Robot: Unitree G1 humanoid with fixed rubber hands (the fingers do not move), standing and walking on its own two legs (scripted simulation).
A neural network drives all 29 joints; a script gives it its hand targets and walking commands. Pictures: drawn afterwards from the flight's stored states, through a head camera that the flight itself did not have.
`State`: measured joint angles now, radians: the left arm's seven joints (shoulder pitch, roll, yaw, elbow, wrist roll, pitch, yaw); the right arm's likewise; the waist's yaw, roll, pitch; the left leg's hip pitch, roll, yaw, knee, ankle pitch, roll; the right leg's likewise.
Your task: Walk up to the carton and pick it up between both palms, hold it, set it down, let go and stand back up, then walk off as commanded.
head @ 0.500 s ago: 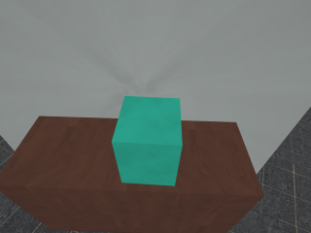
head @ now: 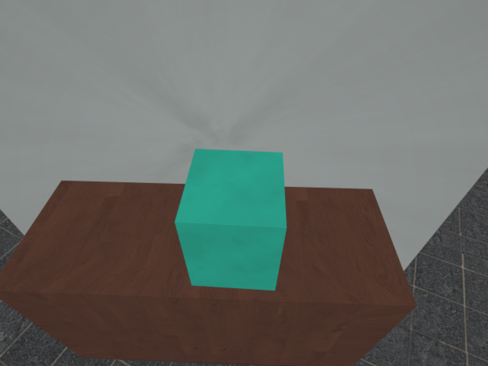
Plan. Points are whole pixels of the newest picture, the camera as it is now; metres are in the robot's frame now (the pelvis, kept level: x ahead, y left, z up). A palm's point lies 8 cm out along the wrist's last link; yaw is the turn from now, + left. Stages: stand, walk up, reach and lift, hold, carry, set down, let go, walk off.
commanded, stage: stand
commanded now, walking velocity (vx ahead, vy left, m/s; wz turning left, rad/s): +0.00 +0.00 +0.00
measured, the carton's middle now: (235, 220) +0.46 +0.00 -0.07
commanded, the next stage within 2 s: walk off in 0.42 s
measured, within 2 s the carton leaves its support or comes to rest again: neither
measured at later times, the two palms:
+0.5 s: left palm out of the picture +0.09 +0.29 -0.12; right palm out of the picture +0.05 -0.29 -0.11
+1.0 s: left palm out of the picture +0.06 +0.34 -0.13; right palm out of the picture +0.00 -0.25 -0.11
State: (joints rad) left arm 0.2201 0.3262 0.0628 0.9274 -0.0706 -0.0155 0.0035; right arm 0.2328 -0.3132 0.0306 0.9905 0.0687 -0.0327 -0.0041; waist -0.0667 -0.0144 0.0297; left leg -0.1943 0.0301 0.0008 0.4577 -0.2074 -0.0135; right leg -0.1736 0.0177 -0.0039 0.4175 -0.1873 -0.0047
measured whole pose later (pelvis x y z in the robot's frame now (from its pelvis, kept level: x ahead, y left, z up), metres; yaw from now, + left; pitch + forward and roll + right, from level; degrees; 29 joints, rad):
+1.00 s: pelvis -0.05 +0.04 -0.01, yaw +1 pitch -3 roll -3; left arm 0.17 0.37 0.06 0.80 -0.07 0.02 0.01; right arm 0.19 -0.35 0.03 0.90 0.07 0.02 0.00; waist -0.07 -0.02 0.17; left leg -0.19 0.02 0.00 0.63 -0.43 0.03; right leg -0.33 -0.01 0.00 0.56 -0.20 0.01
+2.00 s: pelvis -0.28 -0.03 -0.02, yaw +0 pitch -5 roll +2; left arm 0.18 0.37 0.07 0.58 -0.07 0.06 0.03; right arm 0.29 -0.43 -0.01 0.73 0.07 0.09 0.01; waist -0.07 0.03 0.22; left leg -0.36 -0.06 -0.02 1.07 -0.44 -0.03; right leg -0.41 0.03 0.11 0.57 -0.09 0.00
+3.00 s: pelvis -0.51 +0.10 -0.03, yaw +1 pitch -4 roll -3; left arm 0.26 0.40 0.11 0.56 -0.04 0.11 -0.01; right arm 0.59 -0.37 -0.01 0.70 0.07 -0.01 -0.02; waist -0.07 -0.12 -0.01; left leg -0.13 -0.01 0.04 0.71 -0.53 0.03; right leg -0.58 0.08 0.08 1.12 -0.36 0.01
